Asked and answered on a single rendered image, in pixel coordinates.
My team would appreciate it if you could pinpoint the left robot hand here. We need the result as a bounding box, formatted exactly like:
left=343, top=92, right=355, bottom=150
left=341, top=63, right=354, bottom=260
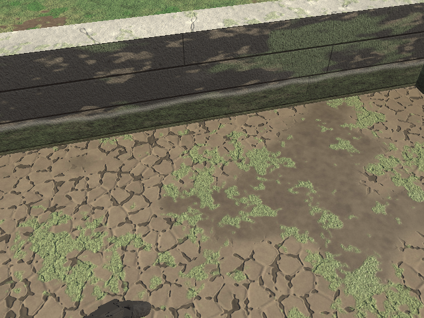
left=83, top=299, right=151, bottom=318

